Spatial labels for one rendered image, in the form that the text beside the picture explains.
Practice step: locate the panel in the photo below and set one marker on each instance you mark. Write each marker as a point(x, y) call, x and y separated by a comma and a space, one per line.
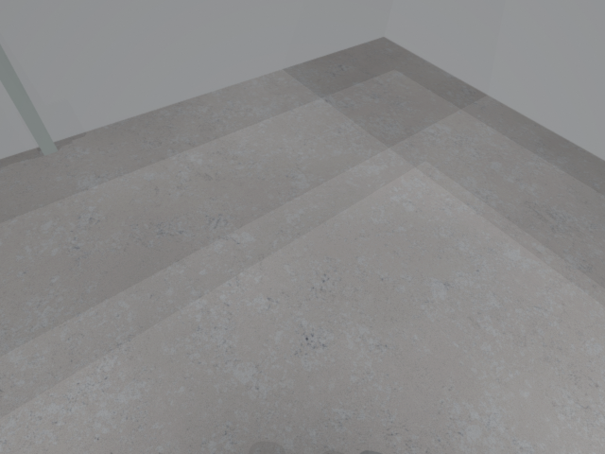
point(24, 105)

